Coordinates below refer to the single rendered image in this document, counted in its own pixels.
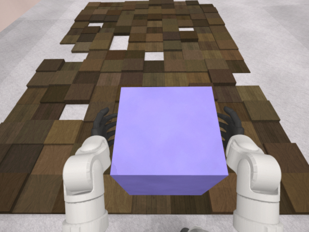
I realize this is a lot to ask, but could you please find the right robot hand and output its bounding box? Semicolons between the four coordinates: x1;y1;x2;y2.
217;106;244;150

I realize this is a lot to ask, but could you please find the carton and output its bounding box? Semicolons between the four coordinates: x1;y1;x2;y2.
110;87;228;195

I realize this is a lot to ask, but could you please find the right robot forearm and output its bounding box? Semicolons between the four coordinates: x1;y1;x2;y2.
226;134;283;232

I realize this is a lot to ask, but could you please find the left robot forearm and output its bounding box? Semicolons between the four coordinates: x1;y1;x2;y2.
62;135;111;232

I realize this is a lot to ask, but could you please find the left robot hand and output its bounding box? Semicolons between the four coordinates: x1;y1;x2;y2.
91;107;118;147

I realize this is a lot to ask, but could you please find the robot right shin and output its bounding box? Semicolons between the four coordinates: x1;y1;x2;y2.
189;226;202;231

